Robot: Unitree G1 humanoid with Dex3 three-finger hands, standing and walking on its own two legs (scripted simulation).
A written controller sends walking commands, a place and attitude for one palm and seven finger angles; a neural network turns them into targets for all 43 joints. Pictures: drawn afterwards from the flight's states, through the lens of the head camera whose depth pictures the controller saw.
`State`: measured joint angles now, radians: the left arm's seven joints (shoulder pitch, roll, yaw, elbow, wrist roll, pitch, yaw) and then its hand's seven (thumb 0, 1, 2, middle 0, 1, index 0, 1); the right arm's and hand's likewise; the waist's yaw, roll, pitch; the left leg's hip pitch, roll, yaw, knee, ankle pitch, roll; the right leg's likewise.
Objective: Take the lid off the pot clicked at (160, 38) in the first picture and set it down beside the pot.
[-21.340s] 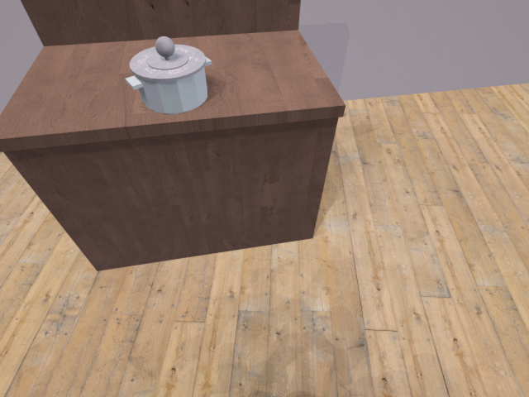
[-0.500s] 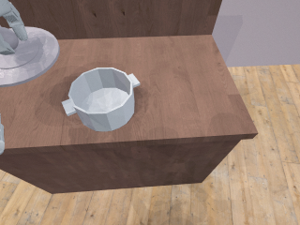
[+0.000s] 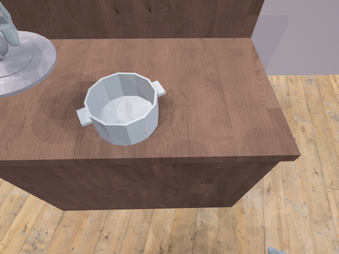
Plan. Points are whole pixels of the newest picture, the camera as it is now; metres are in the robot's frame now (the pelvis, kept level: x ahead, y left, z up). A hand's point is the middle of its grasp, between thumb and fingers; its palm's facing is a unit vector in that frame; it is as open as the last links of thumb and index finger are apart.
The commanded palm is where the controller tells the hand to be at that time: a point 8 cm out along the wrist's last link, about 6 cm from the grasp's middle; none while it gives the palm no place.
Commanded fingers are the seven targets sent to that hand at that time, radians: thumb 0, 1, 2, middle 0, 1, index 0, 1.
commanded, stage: move the lid sideways beside the pot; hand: left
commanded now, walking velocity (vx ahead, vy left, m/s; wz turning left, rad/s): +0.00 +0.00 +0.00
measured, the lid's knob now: out of the picture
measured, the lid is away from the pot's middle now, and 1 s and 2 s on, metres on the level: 0.22 0.22 0.21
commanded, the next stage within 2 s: lower the lid onto the table in 0.02 s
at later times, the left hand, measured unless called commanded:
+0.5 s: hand out of the picture +0.46 +0.34 +0.23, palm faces -0.30 -0.14 -0.94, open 7.4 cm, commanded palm +0.47 +0.34 +0.30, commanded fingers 0.00 0.53 1.08 -0.84 -1.01 -0.92 -1.08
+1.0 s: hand (6, 69) +0.45 +0.34 +0.19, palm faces -0.39 -0.12 -0.92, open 7.4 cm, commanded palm +0.48 +0.34 +0.27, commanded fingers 0.00 0.53 1.08 -0.84 -1.01 -0.92 -1.08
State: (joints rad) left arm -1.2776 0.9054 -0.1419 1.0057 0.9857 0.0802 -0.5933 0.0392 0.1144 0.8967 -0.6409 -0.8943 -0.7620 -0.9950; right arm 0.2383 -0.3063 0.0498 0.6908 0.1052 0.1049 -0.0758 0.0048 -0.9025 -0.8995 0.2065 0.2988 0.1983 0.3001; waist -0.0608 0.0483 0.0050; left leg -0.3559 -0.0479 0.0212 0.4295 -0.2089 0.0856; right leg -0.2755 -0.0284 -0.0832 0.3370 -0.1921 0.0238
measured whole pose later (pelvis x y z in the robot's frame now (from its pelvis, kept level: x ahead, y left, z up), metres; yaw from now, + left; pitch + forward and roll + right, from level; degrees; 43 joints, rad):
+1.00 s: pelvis -0.01 +0.01 +0.00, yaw -1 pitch +8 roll -3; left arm -1.20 0.89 -0.11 1.08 0.98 0.01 -0.56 0.04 0.12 0.89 -0.64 -0.89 -0.76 -1.00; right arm 0.27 -0.31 0.04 0.70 0.10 0.09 -0.08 0.00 -0.90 -0.90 0.21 0.30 0.20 0.30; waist -0.09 0.03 0.01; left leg -0.40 -0.04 0.03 0.48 -0.23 0.10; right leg -0.31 -0.02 -0.07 0.37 -0.19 0.03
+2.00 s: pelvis -0.01 +0.02 -0.01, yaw -2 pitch +11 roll -3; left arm -1.10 0.86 -0.06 1.13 0.98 -0.11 -0.49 0.04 0.13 0.89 -0.63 -0.89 -0.76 -1.00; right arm 0.30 -0.30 0.04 0.70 0.09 0.11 -0.08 0.00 -0.90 -0.90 0.21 0.30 0.20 0.30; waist -0.11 0.03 -0.03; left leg -0.48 -0.03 0.04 0.55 -0.26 0.10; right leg -0.40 -0.02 -0.06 0.43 -0.22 0.03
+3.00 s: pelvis +0.00 +0.02 -0.02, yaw -4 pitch +16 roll -5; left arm -1.06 0.92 0.01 1.20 1.01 -0.18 -0.43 0.05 0.15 0.93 -0.60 -0.85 -0.80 -1.05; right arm 0.36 -0.30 0.04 0.71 0.09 0.13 -0.10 0.00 -0.90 -0.90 0.21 0.30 0.20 0.30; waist -0.13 0.03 -0.06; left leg -0.65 -0.01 0.05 0.70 -0.33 0.11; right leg -0.55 0.00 -0.04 0.55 -0.26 0.03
